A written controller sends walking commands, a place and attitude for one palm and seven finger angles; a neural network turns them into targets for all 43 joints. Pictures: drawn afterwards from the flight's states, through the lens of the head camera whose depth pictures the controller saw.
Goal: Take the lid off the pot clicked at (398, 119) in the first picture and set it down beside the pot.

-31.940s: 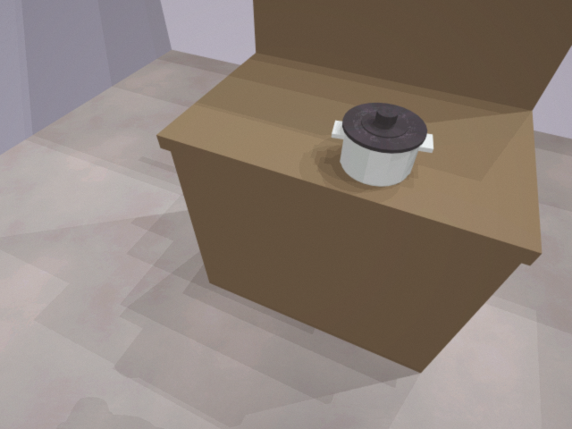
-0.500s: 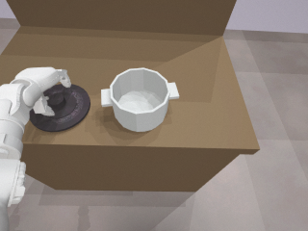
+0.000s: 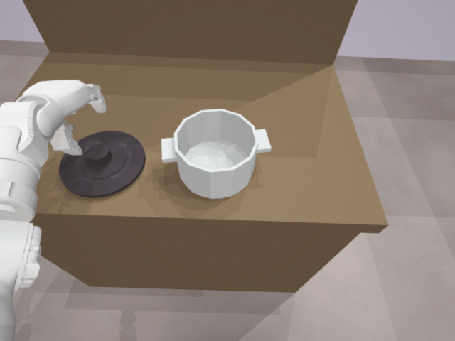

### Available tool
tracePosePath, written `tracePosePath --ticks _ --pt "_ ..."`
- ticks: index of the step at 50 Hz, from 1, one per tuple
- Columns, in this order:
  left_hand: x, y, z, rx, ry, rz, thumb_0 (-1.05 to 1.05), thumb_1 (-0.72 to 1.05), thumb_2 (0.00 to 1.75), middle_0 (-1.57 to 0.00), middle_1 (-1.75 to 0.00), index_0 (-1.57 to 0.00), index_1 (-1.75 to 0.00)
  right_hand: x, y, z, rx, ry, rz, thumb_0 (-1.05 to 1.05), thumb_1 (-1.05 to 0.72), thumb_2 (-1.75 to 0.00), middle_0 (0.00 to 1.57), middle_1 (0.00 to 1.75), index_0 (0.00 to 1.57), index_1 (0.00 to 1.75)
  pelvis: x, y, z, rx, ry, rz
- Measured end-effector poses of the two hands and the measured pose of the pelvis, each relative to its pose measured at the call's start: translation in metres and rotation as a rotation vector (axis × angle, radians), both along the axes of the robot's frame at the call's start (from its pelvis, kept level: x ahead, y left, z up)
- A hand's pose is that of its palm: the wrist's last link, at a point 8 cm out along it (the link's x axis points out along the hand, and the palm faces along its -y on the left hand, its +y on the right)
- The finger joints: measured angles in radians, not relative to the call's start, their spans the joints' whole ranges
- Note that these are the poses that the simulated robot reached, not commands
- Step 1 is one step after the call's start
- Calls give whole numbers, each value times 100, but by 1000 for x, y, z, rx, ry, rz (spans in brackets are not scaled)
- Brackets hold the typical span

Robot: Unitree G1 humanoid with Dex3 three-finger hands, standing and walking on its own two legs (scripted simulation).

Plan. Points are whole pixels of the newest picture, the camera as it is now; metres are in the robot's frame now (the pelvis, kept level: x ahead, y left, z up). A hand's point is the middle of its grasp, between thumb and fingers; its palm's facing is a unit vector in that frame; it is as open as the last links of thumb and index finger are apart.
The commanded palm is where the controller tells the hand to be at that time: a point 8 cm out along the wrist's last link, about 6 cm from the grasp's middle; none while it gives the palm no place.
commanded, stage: raise the empty hand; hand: left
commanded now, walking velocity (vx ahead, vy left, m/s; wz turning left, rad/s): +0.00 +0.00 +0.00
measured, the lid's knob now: (99, 154) +0.47 +0.26 +0.02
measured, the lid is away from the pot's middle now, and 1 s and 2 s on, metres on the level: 0.24 0.24 0.24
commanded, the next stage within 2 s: draw the hand back to the body in 0.68 s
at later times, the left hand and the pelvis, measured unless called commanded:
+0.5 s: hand (57, 100) +0.46 +0.27 +0.17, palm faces -0.30 -0.01 -0.95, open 11.0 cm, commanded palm +0.45 +0.26 +0.24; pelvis +0.00 +0.00 +0.01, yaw +1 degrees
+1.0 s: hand (56, 104) +0.44 +0.26 +0.18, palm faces -0.28 +0.00 -0.96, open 11.0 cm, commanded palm +0.41 +0.26 +0.24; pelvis +0.00 -0.01 +0.01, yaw +1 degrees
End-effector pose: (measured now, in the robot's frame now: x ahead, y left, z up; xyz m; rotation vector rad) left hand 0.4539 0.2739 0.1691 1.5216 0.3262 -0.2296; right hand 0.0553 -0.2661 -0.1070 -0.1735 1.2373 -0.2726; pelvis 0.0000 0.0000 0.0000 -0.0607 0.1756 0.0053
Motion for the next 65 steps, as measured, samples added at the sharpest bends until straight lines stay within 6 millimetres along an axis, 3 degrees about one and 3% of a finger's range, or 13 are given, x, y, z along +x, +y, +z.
tracePosePath --ticks 7,13,18,24,28,31,35,48,55,64,65 --pt "-1 0 24 -6 -42 -1 0 -5 75 -40 -78 -41 -77 6 3 1 11 -16 15 1 -91 -90 20 30 20 30 1 1 3 3 -13 8" --pt "-2 2 26 24 -3 29 0 -5 75 -40 -78 -41 -77 12 4 3 20 -30 28 1 -91 -90 20 30 20 30 -1 -1 4 5 -22 11" --pt "-1 -7 48 9 -72 -13 0 -5 75 -41 -78 -41 -77 16 4 4 14 -48 45 1 -91 -90 20 30 20 30 -1 -1 5 7 -27 19" --pt "2 -2 55 31 -39 51 0 -5 75 -40 -78 -41 -77 19 2 6 23 -59 43 1 -91 -90 20 30 20 30 0 -3 6 10 -31 15" --pt "0 -11 70 33 -87 10 0 -5 75 -41 -78 -41 -77 20 0 7 21 -65 55 1 -91 -90 20 30 20 30 0 -4 7 10 -36 23" --pt "0 -6 78 0 -100 34 0 -6 75 -41 -78 -41 -77 22 -1 8 23 -81 50 1 -91 -90 20 30 20 30 0 -5 8 13 -41 15" --pt "-1 -1 72 25 -44 90 0 -6 75 -40 -78 -41 -77 22 -2 8 32 -78 52 1 -91 -90 20 30 20 30 -1 -7 7 15 -43 16" --pt "-13 -8 65 44 -53 39 0 -5 75 -40 -78 -41 -77 27 -7 10 30 -87 65 1 -91 -90 20 30 20 30 -3 -12 9 18 -49 21" --pt "-33 -8 65 10 -90 13 0 -5 75 -40 -78 -41 -77 43 -3 11 59 -136 87 1 -91 -90 20 30 20 30 -2 -13 10 21 -72 16" --pt "-73 -4 59 30 -94 20 0 -5 75 -40 -78 -41 -77 77 8 18 94 -215 171 1 -91 -90 20 30 20 30 -9 -17 11 24 -99 35" --pt "-77 -4 60 -120 -142 18 0 -6 75 -41 -78 -41 -77 81 9 20 90 -236 181 1 -91 -90 20 30 20 30 -10 -18 11 25 -109 35"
